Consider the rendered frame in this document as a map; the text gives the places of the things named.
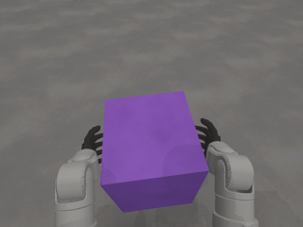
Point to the right robot forearm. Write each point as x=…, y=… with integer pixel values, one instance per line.
x=234, y=186

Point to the left robot forearm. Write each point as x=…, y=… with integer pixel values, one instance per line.
x=74, y=191

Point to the robot right hand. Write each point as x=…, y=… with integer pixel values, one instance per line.
x=211, y=134

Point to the carton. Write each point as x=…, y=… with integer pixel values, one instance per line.
x=151, y=156

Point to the robot left hand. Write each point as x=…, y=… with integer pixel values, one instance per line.
x=90, y=139

